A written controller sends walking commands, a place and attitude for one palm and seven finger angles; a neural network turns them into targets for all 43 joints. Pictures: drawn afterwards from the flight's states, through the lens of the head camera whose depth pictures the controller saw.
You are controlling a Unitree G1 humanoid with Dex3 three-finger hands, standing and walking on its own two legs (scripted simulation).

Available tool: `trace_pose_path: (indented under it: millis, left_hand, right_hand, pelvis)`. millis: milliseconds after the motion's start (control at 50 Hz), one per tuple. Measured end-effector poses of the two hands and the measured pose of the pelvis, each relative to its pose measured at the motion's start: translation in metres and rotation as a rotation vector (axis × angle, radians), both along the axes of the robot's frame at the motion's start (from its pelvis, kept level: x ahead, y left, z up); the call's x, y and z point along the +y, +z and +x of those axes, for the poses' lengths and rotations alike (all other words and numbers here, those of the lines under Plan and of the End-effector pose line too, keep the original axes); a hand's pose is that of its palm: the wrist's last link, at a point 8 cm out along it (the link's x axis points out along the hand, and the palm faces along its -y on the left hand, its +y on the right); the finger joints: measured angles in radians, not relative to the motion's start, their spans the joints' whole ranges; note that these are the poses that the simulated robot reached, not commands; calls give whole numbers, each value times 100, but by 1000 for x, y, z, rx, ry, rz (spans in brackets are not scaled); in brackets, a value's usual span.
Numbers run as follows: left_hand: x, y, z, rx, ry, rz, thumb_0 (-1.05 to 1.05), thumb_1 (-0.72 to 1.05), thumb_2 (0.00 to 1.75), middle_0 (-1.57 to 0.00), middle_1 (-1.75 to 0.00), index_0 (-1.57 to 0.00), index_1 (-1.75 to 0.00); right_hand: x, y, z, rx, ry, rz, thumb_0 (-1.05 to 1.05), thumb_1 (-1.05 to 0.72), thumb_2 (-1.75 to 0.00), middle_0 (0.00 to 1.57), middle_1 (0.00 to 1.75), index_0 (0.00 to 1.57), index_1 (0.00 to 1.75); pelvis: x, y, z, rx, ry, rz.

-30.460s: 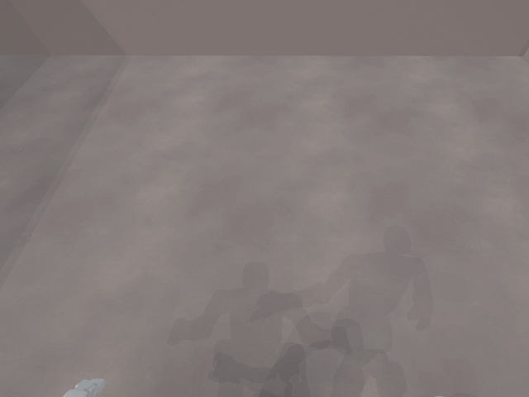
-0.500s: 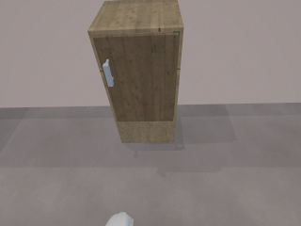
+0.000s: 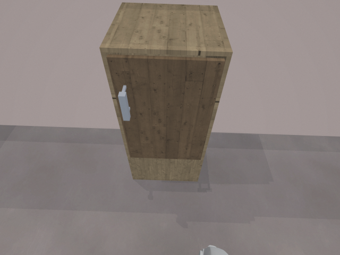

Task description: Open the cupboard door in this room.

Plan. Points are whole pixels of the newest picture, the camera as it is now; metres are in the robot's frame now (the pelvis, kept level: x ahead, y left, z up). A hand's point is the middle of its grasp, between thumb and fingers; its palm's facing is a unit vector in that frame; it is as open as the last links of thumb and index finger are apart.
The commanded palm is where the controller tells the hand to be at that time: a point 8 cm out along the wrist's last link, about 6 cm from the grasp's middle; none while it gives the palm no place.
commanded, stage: come to a stop and stand still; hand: left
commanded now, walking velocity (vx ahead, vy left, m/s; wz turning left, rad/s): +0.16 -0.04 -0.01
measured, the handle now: (125, 103) +0.62 +0.21 -0.05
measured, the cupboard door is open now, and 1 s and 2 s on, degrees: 0 0 0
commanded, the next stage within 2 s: look again from close up in 1.10 s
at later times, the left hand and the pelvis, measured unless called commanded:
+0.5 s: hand out of the picture +0.11 +0.19 -0.17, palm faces +0.05 -0.96 -0.27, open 7.3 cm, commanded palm none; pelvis +0.04 -0.01 -0.01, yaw +1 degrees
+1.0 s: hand out of the picture +0.02 +0.23 -0.17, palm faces +0.04 -0.97 -0.23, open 7.4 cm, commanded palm none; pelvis +0.01 +0.05 -0.01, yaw +1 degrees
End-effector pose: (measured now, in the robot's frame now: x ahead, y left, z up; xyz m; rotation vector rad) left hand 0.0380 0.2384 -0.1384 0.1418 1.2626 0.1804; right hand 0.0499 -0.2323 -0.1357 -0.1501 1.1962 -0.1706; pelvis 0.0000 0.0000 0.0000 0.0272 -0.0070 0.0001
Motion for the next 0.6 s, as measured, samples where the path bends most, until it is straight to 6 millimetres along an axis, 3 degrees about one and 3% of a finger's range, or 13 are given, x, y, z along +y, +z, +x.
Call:
trace_pose_path:
  millis: [60, 120, 160, 220, 300, 360, 460, 600]
  left_hand:
    - [-4, 9, 55, -85, -35, 19, 1, 91, 90, -19, -30, -19, -30]
    - [-17, 13, 98, -134, -73, 39, 1, 91, 90, -19, -30, -19, -30]
    - [-26, 9, 118, -157, -92, 57, 0, 91, 90, -19, -30, -19, -30]
    - [-42, 8, 129, -142, -106, 53, 0, 91, 90, -19, -30, -19, -30]
    - [-50, 9, 121, -102, -78, 43, 0, 91, 90, -20, -30, -20, -30]
    - [-44, 9, 106, -75, -42, 47, 0, 91, 90, -20, -30, -20, -30]
    - [-16, 5, 78, -33, -16, 59, 0, 92, 90, -20, -30, -20, -30]
    - [33, -8, 39, -15, 10, 86, 1, 91, 90, -20, -30, -20, -30]
  right_hand:
    - [-6, -7, -6, 70, -21, 19, -1, -94, -90, 20, 30, 20, 30]
    - [-13, -19, -10, 140, -46, 44, -1, -93, -90, 20, 30, 20, 30]
    - [-19, -30, -10, 182, -61, 64, -1, -92, -90, 20, 30, 20, 30]
    - [-25, -37, -6, 233, -80, 75, 0, -92, -90, 20, 30, 20, 30]
    - [-33, -33, 7, 255, -57, 62, 0, -91, -90, 20, 29, 20, 30]
    - [-36, -29, 19, 236, -33, 46, 0, -91, -90, 20, 29, 20, 30]
    - [-32, -18, 37, 159, 1, 10, 0, -91, -90, 19, 29, 19, 30]
    - [-4, -12, 45, -26, 30, -40, 0, -91, -90, 19, 29, 19, 30]
  pelvis:
    - [-8, 0, 20, -2, 1, 7]
    - [-20, -6, 41, -10, 0, 13]
    - [-29, -14, 56, -14, 0, 22]
    - [-35, -15, 64, -18, 13, 3]
    - [-35, -9, 62, -20, 26, 13]
    - [-31, -7, 57, -13, 29, 15]
    - [-18, -6, 45, -5, 25, 8]
    - [15, -20, 32, -33, 28, -13]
